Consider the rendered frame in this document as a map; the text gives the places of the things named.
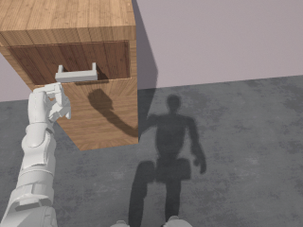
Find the left robot upper arm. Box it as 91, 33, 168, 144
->
1, 205, 58, 227

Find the robot shin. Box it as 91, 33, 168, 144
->
167, 216, 178, 223
116, 220, 126, 224

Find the robot left forearm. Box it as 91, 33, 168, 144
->
0, 122, 57, 227

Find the cabinet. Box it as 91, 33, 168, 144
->
0, 0, 138, 151

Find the drawer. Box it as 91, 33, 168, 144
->
7, 40, 131, 85

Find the left robot shin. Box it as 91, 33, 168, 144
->
116, 220, 126, 224

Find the handle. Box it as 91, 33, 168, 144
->
55, 62, 98, 83

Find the left robot hand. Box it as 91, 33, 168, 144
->
27, 82, 71, 127

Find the right robot shin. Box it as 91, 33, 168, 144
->
167, 216, 178, 223

